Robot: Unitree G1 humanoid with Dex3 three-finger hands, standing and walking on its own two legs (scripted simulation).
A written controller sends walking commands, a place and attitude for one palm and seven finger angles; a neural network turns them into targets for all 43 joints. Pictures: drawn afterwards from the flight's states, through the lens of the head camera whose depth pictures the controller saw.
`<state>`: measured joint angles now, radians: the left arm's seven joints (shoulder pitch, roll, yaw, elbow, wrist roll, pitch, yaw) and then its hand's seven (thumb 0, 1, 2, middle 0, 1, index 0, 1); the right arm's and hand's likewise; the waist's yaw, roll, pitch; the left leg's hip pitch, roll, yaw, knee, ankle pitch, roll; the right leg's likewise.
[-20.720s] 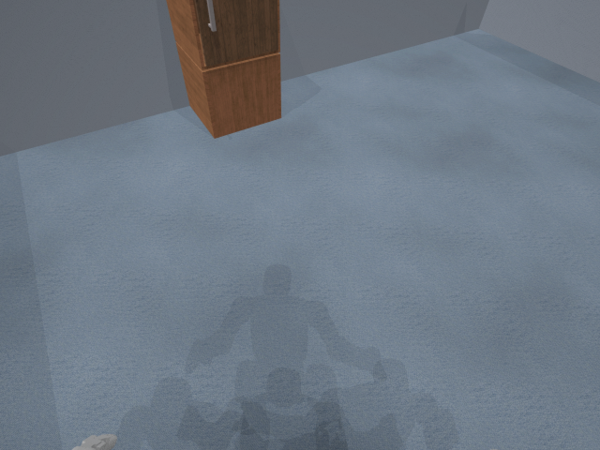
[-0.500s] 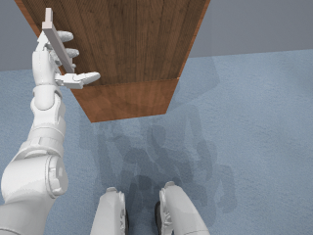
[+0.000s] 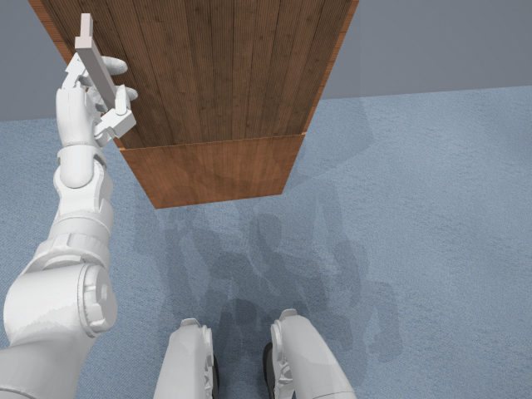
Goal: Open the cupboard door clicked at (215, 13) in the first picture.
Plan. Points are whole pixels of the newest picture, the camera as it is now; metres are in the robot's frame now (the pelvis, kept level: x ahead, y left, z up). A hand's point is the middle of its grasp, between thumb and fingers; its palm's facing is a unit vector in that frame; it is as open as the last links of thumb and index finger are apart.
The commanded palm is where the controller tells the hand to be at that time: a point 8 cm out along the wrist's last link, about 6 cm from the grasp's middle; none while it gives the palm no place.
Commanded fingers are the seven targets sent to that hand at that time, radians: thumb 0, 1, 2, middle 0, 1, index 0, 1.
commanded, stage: pull the door open along its arc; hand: left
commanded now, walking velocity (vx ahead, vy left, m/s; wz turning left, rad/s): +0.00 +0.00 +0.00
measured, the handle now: (106, 75) +0.57 +0.19 +0.04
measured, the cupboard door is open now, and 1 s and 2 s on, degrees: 0 39 37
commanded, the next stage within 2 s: open thumb and fingers to let go in 1.02 s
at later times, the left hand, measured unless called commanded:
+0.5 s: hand (157, 182) +0.41 +0.11 +0.03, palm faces +0.13 -0.99 +0.05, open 5.8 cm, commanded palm +0.34 +0.18 +0.03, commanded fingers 0.00 0.90 0.90 -0.40 -1.35 -0.40 -1.35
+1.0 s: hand (223, 241) +0.32 +0.03 +0.04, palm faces +0.38 -0.92 -0.04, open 6.1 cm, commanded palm +0.25 +0.07 +0.03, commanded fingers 0.00 0.90 0.90 -0.40 -1.35 -0.40 -1.35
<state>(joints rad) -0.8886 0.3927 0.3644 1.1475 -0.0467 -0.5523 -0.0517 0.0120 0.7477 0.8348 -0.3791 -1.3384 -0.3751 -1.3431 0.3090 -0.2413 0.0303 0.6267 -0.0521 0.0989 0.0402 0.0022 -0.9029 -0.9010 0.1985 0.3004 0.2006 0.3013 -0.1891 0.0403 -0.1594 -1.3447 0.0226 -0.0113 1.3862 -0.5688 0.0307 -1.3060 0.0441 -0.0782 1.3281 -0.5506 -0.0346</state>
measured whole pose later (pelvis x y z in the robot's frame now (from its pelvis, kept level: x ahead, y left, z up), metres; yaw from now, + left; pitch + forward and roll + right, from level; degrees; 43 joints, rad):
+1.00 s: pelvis +0.03 -0.05 +0.03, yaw +5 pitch +23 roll +2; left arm 0.07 -0.11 -0.19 0.32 0.13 -0.43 0.56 0.00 0.64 0.69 -0.33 -1.30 -0.40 -1.35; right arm 0.12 -0.12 0.01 0.58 -0.08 -0.03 0.04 0.01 -0.90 -0.90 0.20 0.30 0.20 0.30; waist -0.03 0.00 -0.22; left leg -1.07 0.00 -0.04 1.23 -0.56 -0.05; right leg -1.06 0.03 -0.10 1.26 -0.60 -0.11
